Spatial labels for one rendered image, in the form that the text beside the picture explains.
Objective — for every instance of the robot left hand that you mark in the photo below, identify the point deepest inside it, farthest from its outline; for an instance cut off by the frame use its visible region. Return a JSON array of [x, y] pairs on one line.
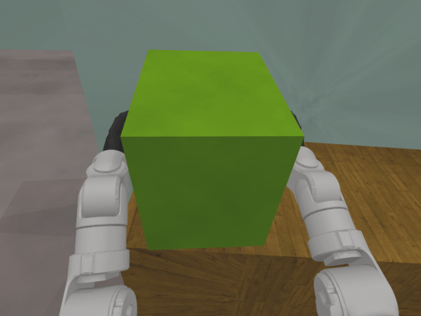
[[113, 140]]

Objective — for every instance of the carton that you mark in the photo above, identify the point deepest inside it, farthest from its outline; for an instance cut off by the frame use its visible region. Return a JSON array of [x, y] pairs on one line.
[[210, 144]]

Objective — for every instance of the right robot forearm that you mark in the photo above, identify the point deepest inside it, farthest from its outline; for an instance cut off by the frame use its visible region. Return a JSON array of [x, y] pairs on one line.
[[333, 236]]

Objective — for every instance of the robot left upper arm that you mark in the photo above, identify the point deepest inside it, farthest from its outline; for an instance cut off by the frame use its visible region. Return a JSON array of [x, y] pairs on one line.
[[116, 300]]

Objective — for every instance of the left robot forearm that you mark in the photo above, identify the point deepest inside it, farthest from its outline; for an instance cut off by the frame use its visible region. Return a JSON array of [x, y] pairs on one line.
[[102, 217]]

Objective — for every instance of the robot right upper arm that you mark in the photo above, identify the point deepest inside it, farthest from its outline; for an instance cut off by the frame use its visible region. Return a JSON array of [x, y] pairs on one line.
[[358, 290]]

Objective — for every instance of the pedestal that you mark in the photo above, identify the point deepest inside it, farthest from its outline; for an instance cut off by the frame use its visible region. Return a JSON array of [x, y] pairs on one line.
[[382, 189]]

